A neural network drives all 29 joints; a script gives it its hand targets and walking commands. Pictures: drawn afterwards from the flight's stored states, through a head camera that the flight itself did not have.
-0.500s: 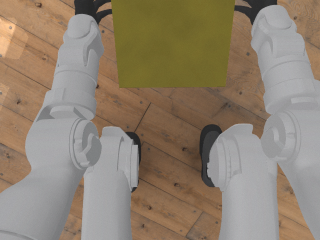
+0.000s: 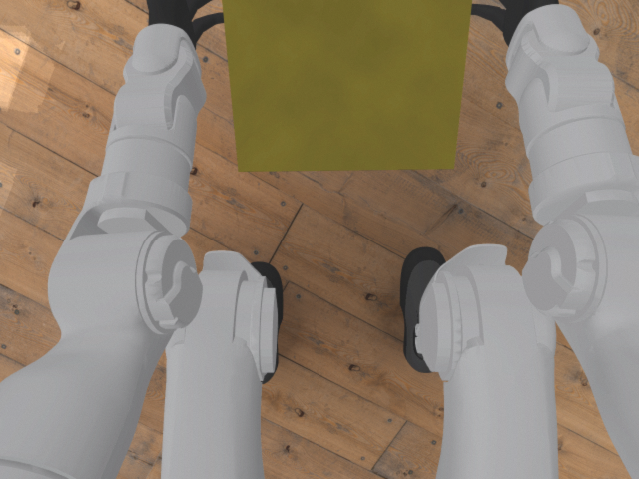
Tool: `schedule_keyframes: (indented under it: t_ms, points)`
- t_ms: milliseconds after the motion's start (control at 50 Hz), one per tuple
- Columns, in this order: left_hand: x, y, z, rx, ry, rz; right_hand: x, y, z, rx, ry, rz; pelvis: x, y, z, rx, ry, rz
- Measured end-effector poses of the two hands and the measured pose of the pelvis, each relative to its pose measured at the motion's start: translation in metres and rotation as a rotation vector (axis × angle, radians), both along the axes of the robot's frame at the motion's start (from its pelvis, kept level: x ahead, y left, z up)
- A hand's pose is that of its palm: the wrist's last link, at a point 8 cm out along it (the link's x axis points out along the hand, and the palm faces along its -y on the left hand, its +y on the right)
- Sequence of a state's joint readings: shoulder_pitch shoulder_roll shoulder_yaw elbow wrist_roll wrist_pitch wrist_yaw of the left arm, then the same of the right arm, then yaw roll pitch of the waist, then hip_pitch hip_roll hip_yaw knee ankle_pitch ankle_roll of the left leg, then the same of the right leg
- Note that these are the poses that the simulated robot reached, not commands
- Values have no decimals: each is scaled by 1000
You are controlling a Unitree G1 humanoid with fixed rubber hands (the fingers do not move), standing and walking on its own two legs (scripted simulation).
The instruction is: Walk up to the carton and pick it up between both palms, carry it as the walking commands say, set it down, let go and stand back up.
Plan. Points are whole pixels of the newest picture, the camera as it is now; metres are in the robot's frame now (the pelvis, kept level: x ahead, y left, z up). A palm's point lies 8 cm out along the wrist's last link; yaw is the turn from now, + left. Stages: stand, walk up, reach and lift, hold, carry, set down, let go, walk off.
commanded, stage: set down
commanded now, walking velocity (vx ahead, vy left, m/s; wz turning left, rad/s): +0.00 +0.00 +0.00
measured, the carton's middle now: (343, 37) +0.54 -0.03 -0.26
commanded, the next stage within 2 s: none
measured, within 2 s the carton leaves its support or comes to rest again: rests again in 0.42 s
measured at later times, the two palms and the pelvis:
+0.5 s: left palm (192, 41) +0.52 +0.13 -0.19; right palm (528, 30) +0.51 -0.20 -0.19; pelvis +0.00 +0.00 +0.00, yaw +0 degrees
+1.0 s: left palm (166, 59) +0.51 +0.16 -0.19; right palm (556, 51) +0.49 -0.23 -0.20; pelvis -0.01 -0.01 +0.00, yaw +0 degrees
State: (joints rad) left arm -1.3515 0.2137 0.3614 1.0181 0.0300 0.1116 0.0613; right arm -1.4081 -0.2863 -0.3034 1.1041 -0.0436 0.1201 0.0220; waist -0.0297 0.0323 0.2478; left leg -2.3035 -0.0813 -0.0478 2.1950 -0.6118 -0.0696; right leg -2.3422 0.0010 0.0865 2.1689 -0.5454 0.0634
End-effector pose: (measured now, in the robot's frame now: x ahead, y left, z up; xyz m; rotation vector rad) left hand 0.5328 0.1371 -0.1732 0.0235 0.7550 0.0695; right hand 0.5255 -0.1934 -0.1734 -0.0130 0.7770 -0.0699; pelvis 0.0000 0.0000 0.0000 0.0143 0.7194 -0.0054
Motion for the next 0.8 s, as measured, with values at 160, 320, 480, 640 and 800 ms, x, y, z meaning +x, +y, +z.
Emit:
schedule_keyframes:
  t_ms: [160, 320, 480, 640, 800]
  points:
    - [2, 0, -3, 1, -2, -2, 2, 0, -3, -4, -1, 4, 2, -1, -1, 1, -3, 0]
    - [1, -1, -7, 8, 7, -14, 1, -1, -6, -15, 5, 3, 3, -1, -2, 1, -10, 0]
    - [-8, -9, -18, 21, 43, -52, -11, -9, -18, -39, 36, -9, 2, -2, -3, 0, -24, -2]
    - [-12, -9, -18, 37, 12, -53, -15, -11, -18, -45, 3, -21, -4, -4, -3, 3, -58, -6]
    - [-22, 4, -20, 59, 16, -27, -30, -26, -23, -65, 14, -76, -10, -5, -2, 3, -74, -8]
